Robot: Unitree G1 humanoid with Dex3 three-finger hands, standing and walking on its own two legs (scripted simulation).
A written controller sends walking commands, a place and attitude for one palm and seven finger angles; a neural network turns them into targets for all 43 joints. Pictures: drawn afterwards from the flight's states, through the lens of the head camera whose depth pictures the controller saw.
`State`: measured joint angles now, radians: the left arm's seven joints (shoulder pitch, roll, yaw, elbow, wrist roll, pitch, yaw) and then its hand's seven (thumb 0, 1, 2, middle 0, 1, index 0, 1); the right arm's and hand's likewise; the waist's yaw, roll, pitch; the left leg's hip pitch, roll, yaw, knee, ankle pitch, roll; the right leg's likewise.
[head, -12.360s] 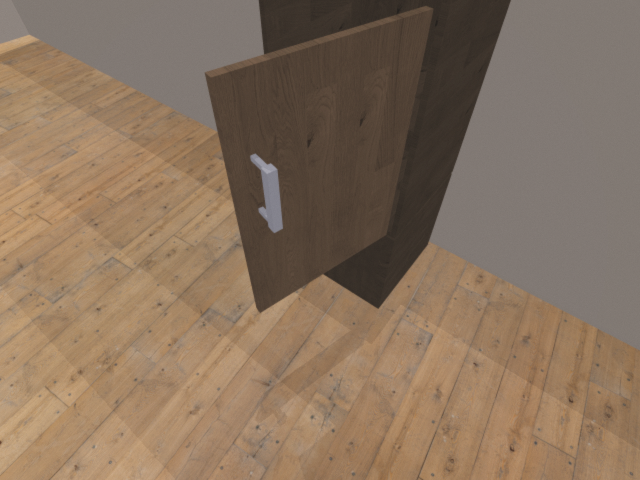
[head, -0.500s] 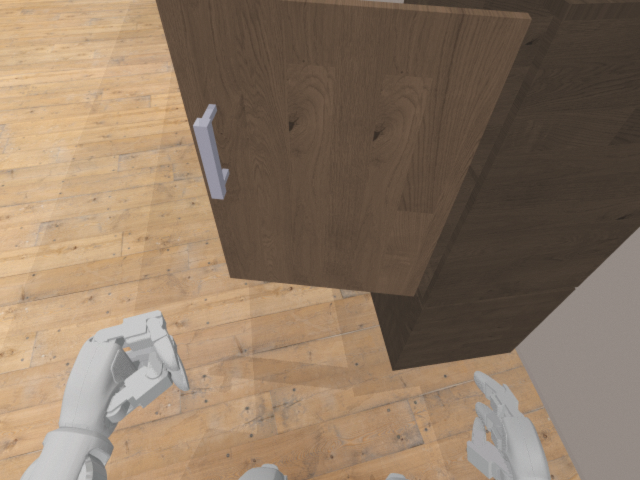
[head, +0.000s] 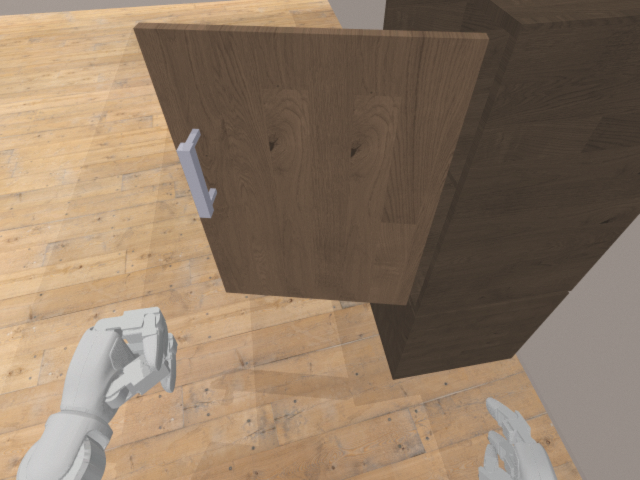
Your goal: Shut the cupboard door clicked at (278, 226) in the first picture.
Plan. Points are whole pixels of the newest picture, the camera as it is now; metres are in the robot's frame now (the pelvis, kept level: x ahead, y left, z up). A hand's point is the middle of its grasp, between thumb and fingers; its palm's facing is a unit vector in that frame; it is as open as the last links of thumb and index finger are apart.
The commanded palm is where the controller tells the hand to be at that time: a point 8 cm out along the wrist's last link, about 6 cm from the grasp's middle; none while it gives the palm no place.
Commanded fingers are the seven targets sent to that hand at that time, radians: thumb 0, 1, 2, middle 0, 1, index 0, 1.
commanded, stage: raise the hand and make a fist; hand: left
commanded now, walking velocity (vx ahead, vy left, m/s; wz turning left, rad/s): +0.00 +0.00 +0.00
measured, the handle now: (200, 175) +0.53 +0.23 +0.08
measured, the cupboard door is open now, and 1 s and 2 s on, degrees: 75 75 75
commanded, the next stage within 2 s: bring the fist close to the handle in 0.20 s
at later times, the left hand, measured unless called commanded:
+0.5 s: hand (168, 343) +0.25 +0.19 +0.08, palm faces -0.01 -1.00 -0.06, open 3.1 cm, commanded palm +0.24 +0.24 +0.08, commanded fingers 0.00 0.90 0.90 -1.30 -1.50 -1.30 -1.50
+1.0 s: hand (189, 259) +0.36 +0.20 +0.08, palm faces -0.02 -1.00 -0.03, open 3.1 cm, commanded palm +0.35 +0.25 +0.08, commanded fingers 0.00 0.90 0.90 -1.30 -1.50 -1.30 -1.50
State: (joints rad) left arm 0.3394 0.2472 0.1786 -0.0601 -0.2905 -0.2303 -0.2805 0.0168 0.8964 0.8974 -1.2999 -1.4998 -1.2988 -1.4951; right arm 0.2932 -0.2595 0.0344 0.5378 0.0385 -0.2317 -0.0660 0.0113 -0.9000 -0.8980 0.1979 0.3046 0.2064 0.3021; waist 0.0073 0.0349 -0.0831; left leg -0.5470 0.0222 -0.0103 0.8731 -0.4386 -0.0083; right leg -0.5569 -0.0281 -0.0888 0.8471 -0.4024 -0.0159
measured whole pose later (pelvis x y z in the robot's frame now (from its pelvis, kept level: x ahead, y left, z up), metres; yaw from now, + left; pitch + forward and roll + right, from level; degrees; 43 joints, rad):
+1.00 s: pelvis +0.00 +0.01 +0.00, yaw -1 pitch +9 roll +0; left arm -0.29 0.30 0.25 0.54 -0.23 -0.27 -0.26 0.02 0.90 0.90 -1.30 -1.50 -1.30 -1.50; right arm 0.28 -0.27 0.03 0.64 0.04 -0.18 -0.06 0.01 -0.90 -0.90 0.20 0.30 0.21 0.30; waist -0.03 0.01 -0.07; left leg -0.57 0.01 0.02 0.83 -0.41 0.00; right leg -0.60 -0.04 -0.06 0.82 -0.37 0.00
